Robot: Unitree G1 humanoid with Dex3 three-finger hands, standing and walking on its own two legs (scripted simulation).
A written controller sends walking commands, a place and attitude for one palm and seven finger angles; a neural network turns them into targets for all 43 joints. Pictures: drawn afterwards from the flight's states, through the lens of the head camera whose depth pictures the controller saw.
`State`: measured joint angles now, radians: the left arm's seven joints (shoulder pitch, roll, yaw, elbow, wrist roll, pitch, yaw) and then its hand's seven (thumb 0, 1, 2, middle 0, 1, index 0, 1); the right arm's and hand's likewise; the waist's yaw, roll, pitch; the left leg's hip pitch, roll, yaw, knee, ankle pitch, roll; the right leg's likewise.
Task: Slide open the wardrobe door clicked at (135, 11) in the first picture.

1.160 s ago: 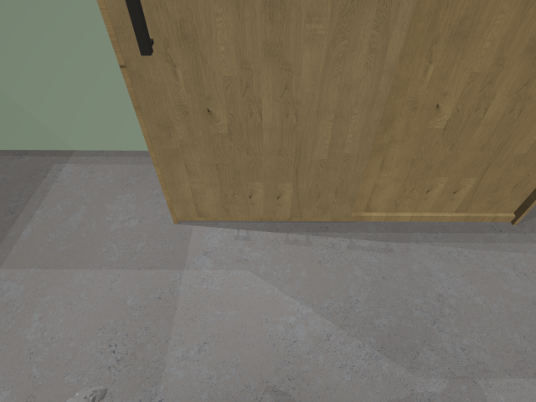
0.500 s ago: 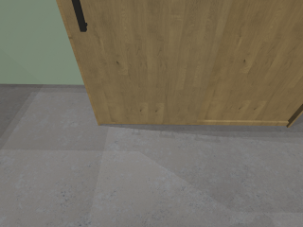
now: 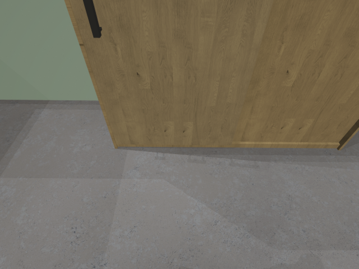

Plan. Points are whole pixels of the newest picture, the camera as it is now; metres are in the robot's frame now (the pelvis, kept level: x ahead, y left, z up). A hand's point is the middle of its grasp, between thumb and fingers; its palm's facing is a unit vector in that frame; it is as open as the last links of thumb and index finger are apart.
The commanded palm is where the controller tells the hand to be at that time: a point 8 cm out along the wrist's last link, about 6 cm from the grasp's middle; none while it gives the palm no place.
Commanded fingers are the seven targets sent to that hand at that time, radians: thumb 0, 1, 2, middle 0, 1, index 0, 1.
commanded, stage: look at it before walking up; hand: left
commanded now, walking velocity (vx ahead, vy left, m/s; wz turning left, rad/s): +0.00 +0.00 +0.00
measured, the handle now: (91, 6) +0.99 +0.40 +0.18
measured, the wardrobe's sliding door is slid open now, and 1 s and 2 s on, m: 0.00 0.00 0.00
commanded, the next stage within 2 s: walk to a spot facing it in 0.38 s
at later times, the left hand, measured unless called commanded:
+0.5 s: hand out of the picture +0.09 +0.25 -0.15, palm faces -0.02 -0.94 -0.34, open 7.4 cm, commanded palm none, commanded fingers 0.00 0.90 0.90 -0.20 -0.30 -0.20 -0.30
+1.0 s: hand out of the picture +0.01 +0.25 -0.19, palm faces +0.25 -0.94 -0.22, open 7.4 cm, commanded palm none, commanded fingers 0.00 0.90 0.90 -0.20 -0.30 -0.20 -0.30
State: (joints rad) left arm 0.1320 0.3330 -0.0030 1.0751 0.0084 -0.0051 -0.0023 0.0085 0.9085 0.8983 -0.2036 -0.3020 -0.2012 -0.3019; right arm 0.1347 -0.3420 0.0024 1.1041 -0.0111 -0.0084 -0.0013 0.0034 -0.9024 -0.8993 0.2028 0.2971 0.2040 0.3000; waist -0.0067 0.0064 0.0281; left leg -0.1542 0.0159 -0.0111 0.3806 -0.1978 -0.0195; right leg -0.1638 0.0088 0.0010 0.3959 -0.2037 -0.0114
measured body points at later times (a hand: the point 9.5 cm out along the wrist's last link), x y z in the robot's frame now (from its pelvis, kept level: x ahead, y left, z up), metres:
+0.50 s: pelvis +0.01 +0.00 +0.00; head +0.02 +0.00 +0.45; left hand +0.09 +0.30 -0.13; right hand +0.09 -0.30 -0.13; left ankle +0.01 +0.13 -0.74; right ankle +0.01 -0.11 -0.74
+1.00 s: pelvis -0.01 +0.04 -0.01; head +0.02 +0.07 +0.43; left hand -0.01 +0.30 -0.17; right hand +0.08 -0.19 -0.15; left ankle +0.00 +0.13 -0.74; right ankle +0.00 -0.11 -0.68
